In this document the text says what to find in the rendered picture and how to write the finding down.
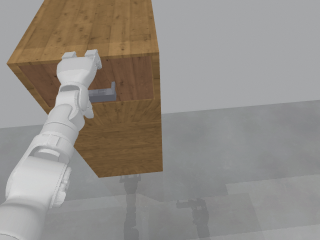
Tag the cabinet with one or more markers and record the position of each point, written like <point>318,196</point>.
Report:
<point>123,137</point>

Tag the drawer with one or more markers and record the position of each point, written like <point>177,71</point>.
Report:
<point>132,77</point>

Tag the left robot hand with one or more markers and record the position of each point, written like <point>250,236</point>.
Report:
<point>80,70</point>

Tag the left robot forearm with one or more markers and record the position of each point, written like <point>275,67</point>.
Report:
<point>59,133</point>

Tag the handle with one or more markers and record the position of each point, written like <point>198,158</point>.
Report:
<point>103,95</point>

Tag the left robot upper arm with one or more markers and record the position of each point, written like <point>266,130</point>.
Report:
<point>40,184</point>

